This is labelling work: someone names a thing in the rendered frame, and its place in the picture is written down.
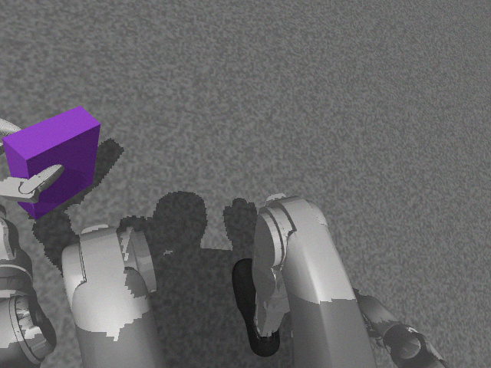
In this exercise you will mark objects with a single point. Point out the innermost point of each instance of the carton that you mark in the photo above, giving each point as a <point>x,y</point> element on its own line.
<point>69,139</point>

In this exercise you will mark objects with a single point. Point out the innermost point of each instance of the right robot hand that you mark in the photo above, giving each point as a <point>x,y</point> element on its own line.
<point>377,318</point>

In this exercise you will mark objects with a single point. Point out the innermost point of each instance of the left robot hand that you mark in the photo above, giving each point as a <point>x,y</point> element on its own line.
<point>25,190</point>

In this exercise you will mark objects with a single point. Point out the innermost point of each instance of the right robot arm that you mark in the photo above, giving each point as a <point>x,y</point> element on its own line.
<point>410,349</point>

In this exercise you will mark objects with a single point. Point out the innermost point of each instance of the right robot foot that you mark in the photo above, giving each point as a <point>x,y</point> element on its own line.
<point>244,290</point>

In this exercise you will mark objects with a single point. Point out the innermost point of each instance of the left robot arm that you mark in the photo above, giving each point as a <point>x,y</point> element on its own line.
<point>26,335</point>

